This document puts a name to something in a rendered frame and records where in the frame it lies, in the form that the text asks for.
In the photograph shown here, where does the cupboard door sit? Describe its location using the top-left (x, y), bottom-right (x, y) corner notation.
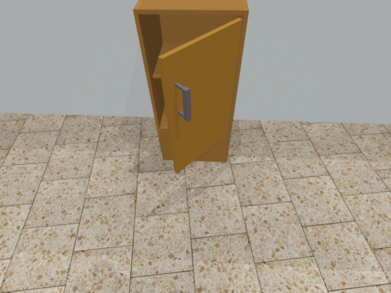
top-left (158, 18), bottom-right (243, 174)

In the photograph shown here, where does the handle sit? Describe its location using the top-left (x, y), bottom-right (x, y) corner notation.
top-left (175, 83), bottom-right (191, 122)

